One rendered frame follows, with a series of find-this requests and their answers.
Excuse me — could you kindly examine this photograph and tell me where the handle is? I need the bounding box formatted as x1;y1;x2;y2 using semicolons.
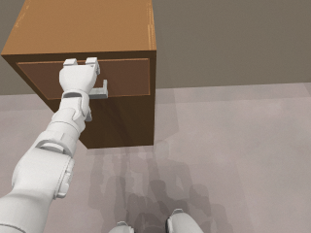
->
88;80;108;99

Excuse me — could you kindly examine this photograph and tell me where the robot right shin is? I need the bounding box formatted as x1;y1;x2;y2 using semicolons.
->
171;209;183;216

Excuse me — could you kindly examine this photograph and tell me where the robot left upper arm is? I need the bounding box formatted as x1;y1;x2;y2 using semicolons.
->
0;148;76;233

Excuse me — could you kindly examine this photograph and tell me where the drawer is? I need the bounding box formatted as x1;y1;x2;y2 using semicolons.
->
18;58;149;99

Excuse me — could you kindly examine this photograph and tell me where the cabinet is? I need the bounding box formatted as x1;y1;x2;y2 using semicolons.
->
0;0;156;150

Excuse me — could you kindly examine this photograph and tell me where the left robot hand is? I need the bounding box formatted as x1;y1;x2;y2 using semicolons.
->
59;57;100;122

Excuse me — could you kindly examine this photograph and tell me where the right robot thigh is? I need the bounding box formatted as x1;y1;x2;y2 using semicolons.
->
167;213;204;233

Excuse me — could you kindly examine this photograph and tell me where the robot left forearm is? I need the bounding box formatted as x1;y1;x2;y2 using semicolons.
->
12;89;89;189

